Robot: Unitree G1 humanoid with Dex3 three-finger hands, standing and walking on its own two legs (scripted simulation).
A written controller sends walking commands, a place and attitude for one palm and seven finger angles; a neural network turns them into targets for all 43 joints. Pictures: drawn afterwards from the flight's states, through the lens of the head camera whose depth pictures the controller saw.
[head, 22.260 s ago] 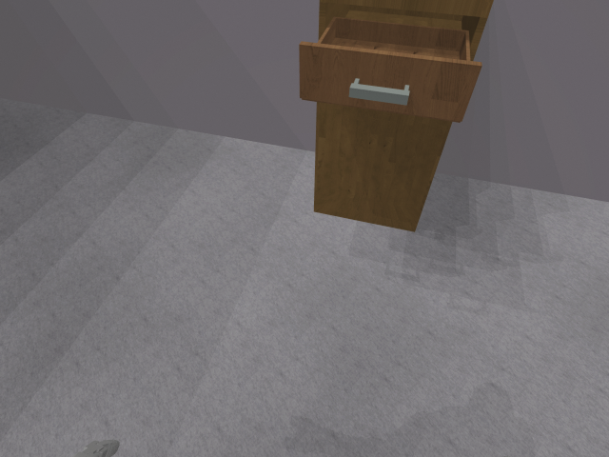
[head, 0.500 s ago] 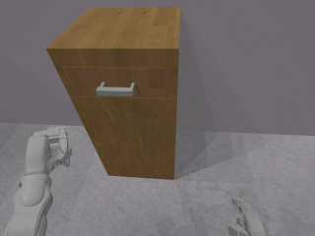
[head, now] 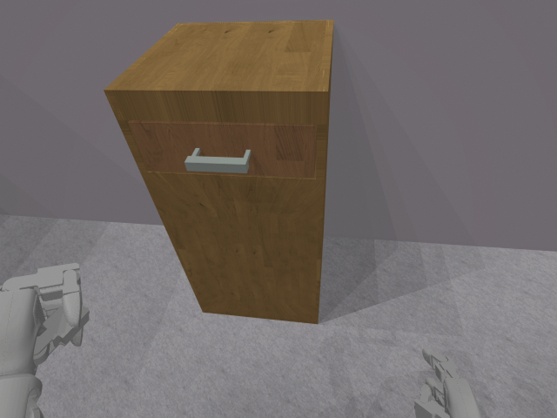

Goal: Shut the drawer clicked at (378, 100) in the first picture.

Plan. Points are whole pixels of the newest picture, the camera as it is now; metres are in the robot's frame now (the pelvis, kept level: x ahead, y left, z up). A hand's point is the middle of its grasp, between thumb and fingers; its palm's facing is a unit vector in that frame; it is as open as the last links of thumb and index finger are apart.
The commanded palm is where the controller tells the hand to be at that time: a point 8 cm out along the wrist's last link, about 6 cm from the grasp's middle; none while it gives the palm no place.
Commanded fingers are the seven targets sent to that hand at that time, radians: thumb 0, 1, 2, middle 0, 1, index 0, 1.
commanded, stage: step back with the hand held close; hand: left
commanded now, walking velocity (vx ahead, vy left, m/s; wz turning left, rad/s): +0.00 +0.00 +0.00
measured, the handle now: (219, 158) +0.62 +0.23 +0.03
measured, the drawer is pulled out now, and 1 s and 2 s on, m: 0.00 0.00 0.00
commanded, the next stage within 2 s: stop stepping back and stand still in 1.50 s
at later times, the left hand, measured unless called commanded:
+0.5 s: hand (67, 316) +0.17 +0.26 +0.15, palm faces +0.25 -0.82 -0.52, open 3.2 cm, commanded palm +0.11 +0.30 +0.17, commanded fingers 0.00 0.90 0.90 -1.40 -1.60 -1.40 -1.60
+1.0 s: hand (6, 379) +0.10 +0.27 +0.16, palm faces +0.35 -0.80 -0.48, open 3.2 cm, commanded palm +0.03 +0.32 +0.17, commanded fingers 0.00 0.90 0.90 -1.40 -1.60 -1.40 -1.60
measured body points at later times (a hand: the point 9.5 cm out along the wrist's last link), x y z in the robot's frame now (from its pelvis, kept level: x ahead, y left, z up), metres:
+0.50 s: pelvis -0.03 +0.03 +0.00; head +0.01 +0.02 +0.45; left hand +0.15 +0.30 +0.18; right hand +0.14 -0.22 -0.09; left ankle +0.00 +0.12 -0.74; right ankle -0.03 -0.10 -0.74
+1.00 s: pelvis -0.09 +0.04 -0.01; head -0.07 +0.05 +0.43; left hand +0.08 +0.31 +0.18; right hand +0.07 -0.21 -0.09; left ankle +0.00 +0.12 -0.74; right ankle -0.04 -0.09 -0.74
